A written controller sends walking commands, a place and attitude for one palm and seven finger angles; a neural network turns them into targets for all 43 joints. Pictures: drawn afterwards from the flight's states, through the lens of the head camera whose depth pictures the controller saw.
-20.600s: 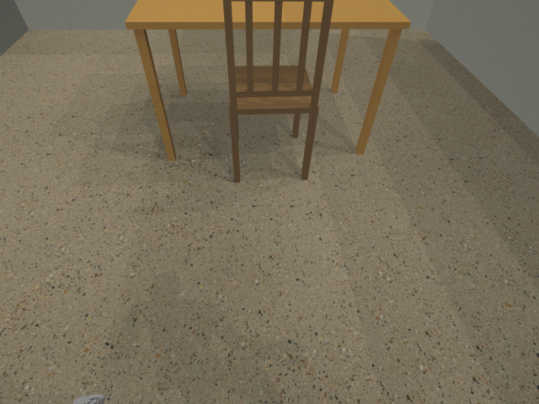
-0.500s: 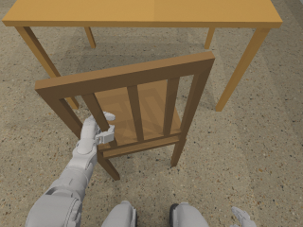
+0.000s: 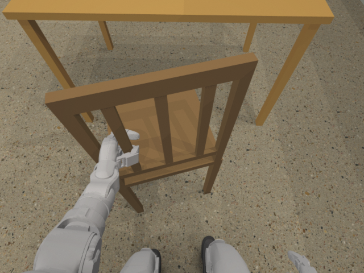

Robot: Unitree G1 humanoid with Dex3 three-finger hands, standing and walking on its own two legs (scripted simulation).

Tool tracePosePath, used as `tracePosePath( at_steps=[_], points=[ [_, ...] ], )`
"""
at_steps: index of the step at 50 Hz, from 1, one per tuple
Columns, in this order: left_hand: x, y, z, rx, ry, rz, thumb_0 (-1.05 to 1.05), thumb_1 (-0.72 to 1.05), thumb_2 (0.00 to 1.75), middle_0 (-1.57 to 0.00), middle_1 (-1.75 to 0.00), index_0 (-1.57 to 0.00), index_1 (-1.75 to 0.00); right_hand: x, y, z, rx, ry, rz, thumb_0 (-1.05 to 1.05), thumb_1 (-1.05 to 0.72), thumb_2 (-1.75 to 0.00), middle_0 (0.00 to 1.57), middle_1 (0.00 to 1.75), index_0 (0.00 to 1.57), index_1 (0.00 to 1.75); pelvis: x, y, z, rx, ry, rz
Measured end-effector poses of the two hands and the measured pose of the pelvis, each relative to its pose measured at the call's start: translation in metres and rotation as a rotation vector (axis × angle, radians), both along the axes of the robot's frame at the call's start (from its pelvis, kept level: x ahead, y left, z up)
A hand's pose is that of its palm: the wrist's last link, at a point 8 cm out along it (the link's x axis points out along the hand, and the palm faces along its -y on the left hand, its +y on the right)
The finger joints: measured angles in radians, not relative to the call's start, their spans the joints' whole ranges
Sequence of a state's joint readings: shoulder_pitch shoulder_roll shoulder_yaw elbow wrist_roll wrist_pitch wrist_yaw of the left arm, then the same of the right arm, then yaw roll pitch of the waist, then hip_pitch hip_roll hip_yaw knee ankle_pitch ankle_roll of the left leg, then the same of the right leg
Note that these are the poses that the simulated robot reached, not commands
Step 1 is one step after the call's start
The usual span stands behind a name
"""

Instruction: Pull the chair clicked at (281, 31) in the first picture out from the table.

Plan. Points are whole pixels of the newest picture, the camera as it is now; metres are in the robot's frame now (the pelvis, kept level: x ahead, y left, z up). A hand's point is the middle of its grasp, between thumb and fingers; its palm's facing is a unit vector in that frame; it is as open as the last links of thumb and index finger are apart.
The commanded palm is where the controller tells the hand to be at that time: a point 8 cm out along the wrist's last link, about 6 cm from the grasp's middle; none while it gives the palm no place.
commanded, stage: step backward, pulling the chair out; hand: left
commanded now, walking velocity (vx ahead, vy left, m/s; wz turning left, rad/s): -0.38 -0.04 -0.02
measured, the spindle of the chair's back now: (165, 135) +0.44 +0.04 -0.05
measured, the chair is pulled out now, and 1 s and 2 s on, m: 0.32 0.40 0.47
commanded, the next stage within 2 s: none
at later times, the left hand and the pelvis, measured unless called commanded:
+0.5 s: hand (129, 171) +0.34 +0.13 -0.05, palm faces +0.03 -0.99 -0.15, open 5.5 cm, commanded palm +0.35 +0.17 -0.05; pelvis -0.02 +0.00 +0.00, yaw +0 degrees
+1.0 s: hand (128, 188) +0.30 +0.12 -0.05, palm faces +0.06 -0.99 -0.15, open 5.5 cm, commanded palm +0.30 +0.17 -0.05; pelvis -0.08 -0.01 +0.00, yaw +0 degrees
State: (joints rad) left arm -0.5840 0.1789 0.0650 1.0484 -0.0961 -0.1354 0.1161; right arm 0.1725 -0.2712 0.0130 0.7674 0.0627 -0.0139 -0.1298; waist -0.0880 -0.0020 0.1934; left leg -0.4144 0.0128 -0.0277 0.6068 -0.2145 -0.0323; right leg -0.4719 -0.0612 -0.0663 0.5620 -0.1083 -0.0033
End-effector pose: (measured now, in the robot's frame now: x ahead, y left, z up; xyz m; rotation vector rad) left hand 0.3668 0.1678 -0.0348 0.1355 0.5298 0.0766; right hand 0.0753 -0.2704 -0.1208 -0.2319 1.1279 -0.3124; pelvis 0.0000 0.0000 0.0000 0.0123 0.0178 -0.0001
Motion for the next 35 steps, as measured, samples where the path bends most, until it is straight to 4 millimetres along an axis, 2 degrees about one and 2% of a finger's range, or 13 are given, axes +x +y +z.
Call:
tracePosePath(
  at_steps=[6,11,14,22,27,31,35],
  points=[
    [-0.017,0.003,0.000,-0.003,0.000,-0.011,0.07,0.67,0.74,-0.20,-1.16,-0.50,-1.45,-0.017,0.004,0.003,-0.006,0.014,0.001,0.01,-0.91,-0.90,0.20,0.29,0.20,0.30,-0.007,0.003,0.001,-0.005,-0.002,-0.033],
    [-0.026,0.005,0.000,0.011,-0.016,-0.004,0.07,0.65,0.76,-0.22,-1.18,-0.50,-1.45,-0.018,0.008,-0.011,0.039,-0.003,0.009,0.01,-0.90,-0.90,0.20,0.29,0.20,0.30,-0.011,-0.009,-0.008,0.011,-0.029,-0.029],
    [-0.032,0.005,0.000,0.016,-0.016,0.007,0.07,0.64,0.77,-0.23,-1.18,-0.50,-1.45,-0.018,0.007,-0.014,0.053,-0.017,0.006,0.01,-0.90,-0.90,0.20,0.30,0.21,0.30,-0.015,-0.010,-0.008,0.014,-0.020,-0.020],
    [-0.041,0.007,0.001,0.002,-0.004,-0.008,0.07,0.66,0.75,-0.20,-1.18,-0.50,-1.45,-0.024,0.010,0.000,-0.002,0.011,0.063,0.01,-0.90,-0.90,0.20,0.30,0.21,0.30,-0.023,0.002,-0.002,0.021,0.016,0.007],
    [-0.046,0.009,0.001,0.003,0.002,-0.007,0.07,0.66,0.75,-0.20,-1.17,-0.50,-1.45,-0.022,0.014,-0.002,0.028,0.029,0.076,0.01,-0.90,-0.90,0.20,0.29,0.20,0.30,-0.022,-0.004,0.001,0.000,0.014,0.006],
    [-0.048,0.008,0.001,0.012,0.002,0.004,0.07,0.65,0.76,-0.22,-1.15,-0.50,-1.45,-0.021,0.013,-0.005,0.053,0.024,0.076,0.01,-0.90,-0.90,0.20,0.30,0.21,0.30,-0.032,-0.011,0.002,-0.016,0.002,0.013],
    [-0.053,0.006,0.002,0.003,0.010,0.007,0.07,0.66,0.75,-0.21,-1.15,-0.50,-1.45,-0.023,0.006,-0.002,0.022,-0.004,0.069,0.01,-0.90,-0.90,0.20,0.30,0.21,0.30,-0.045,-0.007,0.002,-0.011,0.006,0.032]
  ],
)
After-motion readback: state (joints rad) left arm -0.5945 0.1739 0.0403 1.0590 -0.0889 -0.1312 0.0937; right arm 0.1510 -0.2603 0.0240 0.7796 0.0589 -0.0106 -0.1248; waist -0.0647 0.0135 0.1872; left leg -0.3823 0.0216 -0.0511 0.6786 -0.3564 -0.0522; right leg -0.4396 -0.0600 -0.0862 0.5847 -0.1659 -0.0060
